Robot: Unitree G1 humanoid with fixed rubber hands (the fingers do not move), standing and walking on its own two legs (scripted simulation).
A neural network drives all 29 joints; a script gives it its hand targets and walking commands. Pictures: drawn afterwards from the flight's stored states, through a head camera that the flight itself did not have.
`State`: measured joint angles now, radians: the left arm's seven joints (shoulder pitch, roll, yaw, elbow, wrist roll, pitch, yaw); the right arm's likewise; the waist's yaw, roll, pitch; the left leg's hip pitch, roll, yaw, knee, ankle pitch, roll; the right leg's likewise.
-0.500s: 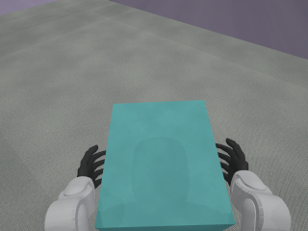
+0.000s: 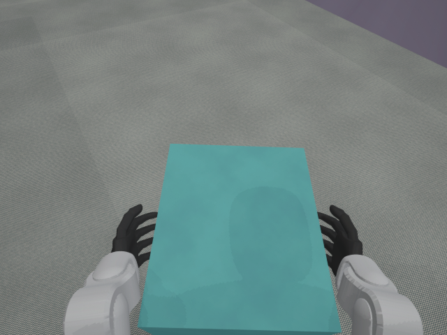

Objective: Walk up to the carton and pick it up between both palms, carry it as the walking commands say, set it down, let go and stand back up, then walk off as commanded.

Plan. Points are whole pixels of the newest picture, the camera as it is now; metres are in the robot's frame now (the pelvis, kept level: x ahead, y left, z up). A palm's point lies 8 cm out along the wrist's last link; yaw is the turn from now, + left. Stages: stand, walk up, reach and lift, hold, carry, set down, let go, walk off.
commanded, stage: carry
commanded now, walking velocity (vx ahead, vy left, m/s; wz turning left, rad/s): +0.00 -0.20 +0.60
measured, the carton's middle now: (233, 247) +0.29 +0.00 +0.00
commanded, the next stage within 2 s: none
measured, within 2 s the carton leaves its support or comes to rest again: neither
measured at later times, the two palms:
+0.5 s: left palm (112, 281) +0.21 +0.18 +0.07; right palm (327, 240) +0.28 -0.14 +0.08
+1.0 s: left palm (71, 276) +0.21 +0.23 +0.09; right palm (290, 219) +0.30 -0.08 +0.09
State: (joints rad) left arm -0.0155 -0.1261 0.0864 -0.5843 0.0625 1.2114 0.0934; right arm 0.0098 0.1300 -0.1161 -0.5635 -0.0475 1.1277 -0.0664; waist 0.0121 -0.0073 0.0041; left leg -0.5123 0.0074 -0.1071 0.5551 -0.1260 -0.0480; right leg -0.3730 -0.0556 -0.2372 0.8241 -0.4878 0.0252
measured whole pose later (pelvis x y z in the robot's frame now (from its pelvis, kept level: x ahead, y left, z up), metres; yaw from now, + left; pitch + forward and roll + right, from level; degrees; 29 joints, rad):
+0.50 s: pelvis +0.00 -0.02 -0.01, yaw +11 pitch +3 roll +0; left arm 0.02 -0.13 0.09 -0.57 0.06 1.21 0.08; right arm -0.03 0.13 -0.12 -0.58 -0.05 1.22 -0.09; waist -0.02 0.00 0.01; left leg -0.59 0.06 -0.01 1.09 -0.41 0.00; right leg -0.19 -0.08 -0.41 0.63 -0.48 -0.06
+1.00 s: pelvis +0.02 +0.01 +0.00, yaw +17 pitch +2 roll +0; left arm 0.00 -0.13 0.09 -0.58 0.06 1.17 0.08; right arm -0.02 0.13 -0.12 -0.58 -0.05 1.15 -0.07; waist -0.01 0.00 0.00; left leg -0.43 -0.02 -0.04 0.87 -0.49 0.00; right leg -0.34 -0.09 -0.26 0.66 -0.35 -0.05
